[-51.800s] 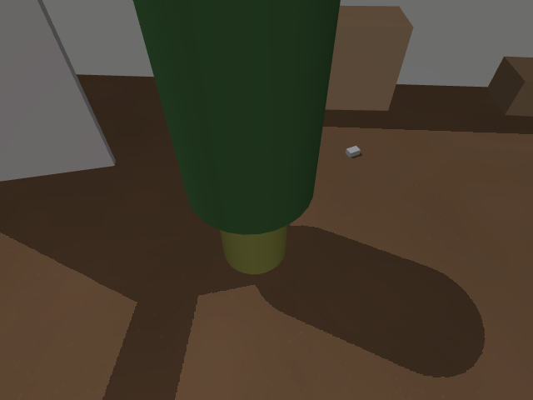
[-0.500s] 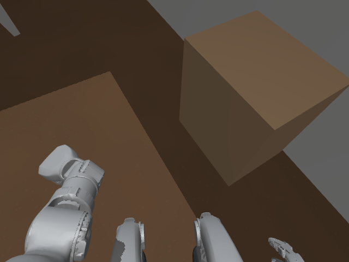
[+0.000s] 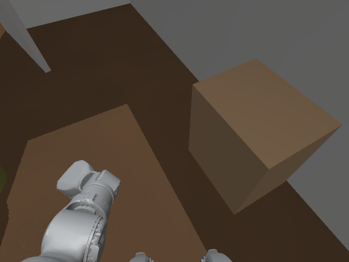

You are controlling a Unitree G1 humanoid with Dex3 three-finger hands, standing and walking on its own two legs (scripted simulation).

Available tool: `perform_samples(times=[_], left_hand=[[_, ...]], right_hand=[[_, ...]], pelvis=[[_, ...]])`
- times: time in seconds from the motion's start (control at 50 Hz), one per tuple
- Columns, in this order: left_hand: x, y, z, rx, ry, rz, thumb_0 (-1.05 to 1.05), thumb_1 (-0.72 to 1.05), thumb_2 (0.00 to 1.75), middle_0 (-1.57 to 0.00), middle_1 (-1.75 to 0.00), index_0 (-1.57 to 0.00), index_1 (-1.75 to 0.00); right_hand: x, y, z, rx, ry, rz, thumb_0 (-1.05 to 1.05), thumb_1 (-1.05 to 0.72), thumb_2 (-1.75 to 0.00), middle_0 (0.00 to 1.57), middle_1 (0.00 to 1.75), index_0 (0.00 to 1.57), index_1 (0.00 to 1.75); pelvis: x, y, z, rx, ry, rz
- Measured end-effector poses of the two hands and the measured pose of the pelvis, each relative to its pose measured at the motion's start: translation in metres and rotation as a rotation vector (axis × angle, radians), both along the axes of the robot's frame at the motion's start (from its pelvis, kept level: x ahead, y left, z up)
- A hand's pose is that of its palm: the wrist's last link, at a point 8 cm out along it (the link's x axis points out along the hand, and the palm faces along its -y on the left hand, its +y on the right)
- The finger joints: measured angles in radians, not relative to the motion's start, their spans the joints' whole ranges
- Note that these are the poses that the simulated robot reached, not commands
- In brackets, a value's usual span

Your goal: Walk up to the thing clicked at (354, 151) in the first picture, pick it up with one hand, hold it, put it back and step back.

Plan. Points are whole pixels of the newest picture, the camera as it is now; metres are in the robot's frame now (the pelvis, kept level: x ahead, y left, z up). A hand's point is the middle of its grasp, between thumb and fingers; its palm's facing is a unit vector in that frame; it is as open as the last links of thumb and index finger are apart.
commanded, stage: lift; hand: left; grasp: from above
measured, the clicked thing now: (90, 189) +0.35 +0.24 -0.11
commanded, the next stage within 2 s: hold in 0.12 s
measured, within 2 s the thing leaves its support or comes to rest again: neither
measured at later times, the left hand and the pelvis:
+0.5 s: hand (80, 184) +0.33 +0.23 -0.02, palm faces -0.21 -0.38 -0.90, open 9.4 cm; pelvis +0.01 +0.01 +0.04, yaw +0 degrees
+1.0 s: hand (76, 174) +0.34 +0.23 +0.00, palm faces -0.19 -0.39 -0.90, open 9.4 cm; pelvis +0.03 +0.01 +0.05, yaw +0 degrees
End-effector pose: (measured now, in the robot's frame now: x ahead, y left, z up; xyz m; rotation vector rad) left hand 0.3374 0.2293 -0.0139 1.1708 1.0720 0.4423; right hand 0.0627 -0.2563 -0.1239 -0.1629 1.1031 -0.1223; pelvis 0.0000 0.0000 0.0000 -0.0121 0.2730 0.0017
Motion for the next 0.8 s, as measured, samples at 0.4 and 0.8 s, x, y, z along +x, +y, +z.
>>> perform_samples(times=[0.4, 0.8], left_hand=[[-0.007, 0.008, 0.04, -0.012, -0.012, -0.003, 0.07, 0.3, 0.23, -1.12, -0.46, -0.69, -0.28], [0.003, 0.01, 0.064, -0.006, -0.031, 0.007, 0.07, 0.3, 0.23, -1.12, -0.46, -0.68, -0.28]], right_hand=[[0.03, 0.008, 0.038, 0.021, -0.074, 0.045, 0.01, -0.9, -0.9, 0.2, 0.3, 0.2, 0.29], [0.064, 0.016, 0.052, 0.05, -0.126, 0.079, 0.01, -0.9, -0.9, 0.2, 0.3, 0.2, 0.29]], pelvis=[[0.009, 0.008, 0.032, 0.009, -0.09, -0.001], [0.024, 0.01, 0.044, 0.016, -0.135, 0.0]])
